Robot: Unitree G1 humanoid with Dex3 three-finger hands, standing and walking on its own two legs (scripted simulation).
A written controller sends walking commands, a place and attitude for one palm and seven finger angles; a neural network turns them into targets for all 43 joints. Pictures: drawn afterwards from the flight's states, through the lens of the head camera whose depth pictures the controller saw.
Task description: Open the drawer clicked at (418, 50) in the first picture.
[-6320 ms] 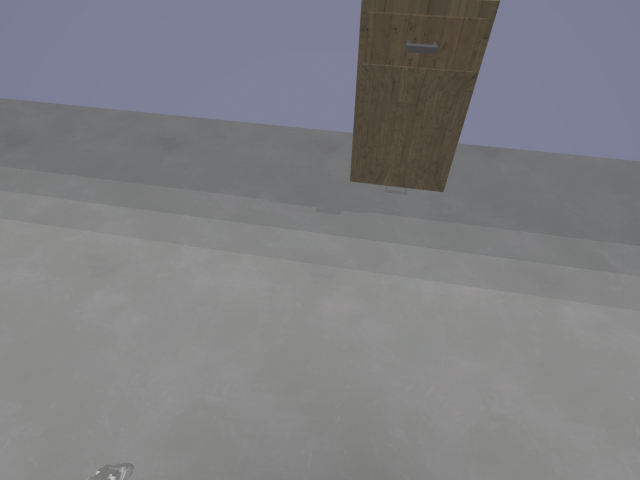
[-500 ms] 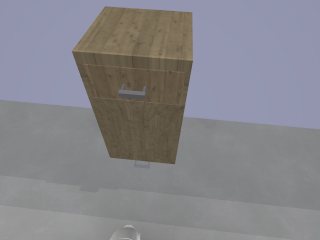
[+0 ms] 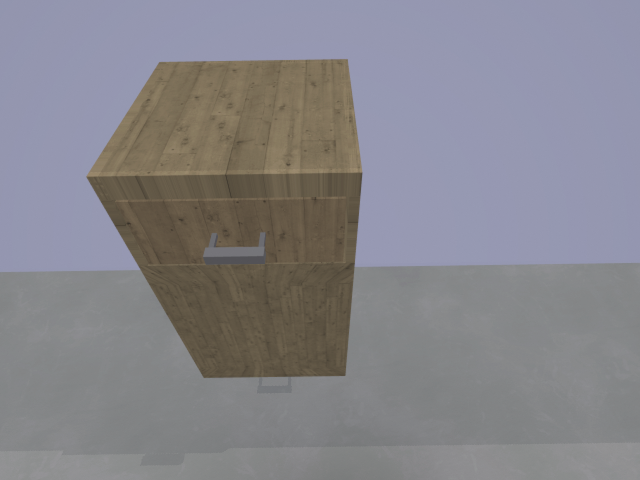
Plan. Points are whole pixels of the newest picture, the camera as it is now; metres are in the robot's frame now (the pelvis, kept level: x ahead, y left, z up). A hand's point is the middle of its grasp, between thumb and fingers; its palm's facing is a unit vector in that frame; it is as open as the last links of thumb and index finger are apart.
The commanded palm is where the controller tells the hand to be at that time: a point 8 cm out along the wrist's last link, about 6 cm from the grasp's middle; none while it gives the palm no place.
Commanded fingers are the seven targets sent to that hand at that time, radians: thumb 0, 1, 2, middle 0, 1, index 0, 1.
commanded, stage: come to a stop and stand still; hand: left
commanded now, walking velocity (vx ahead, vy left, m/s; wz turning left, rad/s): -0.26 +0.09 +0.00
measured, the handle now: (236, 246) +0.53 +0.19 -0.08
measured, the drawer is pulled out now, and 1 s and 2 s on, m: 0.00 0.00 0.00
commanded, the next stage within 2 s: look again from close up in 1.12 s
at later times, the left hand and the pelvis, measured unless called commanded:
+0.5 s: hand out of the picture +0.02 +0.21 -0.17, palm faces +0.05 -0.97 -0.24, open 7.3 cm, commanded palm none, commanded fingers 0.00 0.90 0.90 -0.20 -0.30 -0.20 -0.30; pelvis -0.02 +0.01 +0.01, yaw +0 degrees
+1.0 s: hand out of the picture -0.05 +0.14 -0.16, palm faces +0.05 -0.98 -0.17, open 7.3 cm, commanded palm none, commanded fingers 0.00 0.90 0.90 -0.20 -0.30 -0.20 -0.30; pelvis -0.04 -0.02 +0.01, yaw +1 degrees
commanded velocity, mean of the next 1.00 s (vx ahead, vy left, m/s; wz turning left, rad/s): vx -0.03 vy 0.01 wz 0.00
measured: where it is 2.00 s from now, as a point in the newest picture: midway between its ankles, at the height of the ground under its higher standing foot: outside the picture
